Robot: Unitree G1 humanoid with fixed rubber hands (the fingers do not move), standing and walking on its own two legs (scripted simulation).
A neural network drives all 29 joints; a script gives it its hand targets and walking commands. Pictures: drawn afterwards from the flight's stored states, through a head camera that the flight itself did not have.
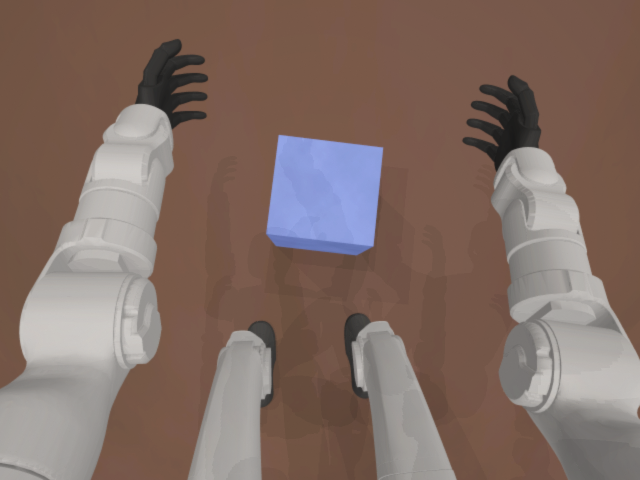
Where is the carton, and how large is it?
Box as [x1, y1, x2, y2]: [266, 135, 382, 254]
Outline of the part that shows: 279,135 266,231 267,235 275,245 349,254 357,254 372,246 382,147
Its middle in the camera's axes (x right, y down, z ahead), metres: +0.01 -0.10 +0.89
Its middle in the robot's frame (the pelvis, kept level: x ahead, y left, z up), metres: +0.51 -0.05 -0.52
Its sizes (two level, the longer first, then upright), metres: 0.210 0.200 0.250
